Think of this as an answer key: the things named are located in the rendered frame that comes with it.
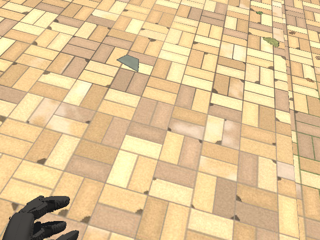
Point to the left robot hand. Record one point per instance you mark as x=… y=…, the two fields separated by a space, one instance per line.
x=21 y=226

